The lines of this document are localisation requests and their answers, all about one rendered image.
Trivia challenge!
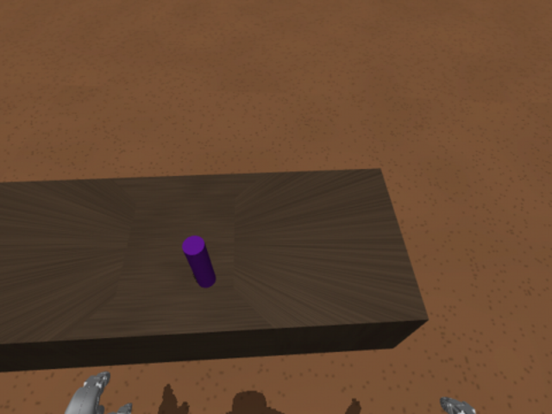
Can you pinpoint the left robot hand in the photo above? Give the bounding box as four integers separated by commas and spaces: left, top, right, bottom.
65, 372, 132, 414

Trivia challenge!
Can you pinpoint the right robot hand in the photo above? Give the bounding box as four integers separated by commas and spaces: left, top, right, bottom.
440, 397, 476, 414

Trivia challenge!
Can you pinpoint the can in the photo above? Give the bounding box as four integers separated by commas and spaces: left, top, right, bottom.
182, 235, 216, 288

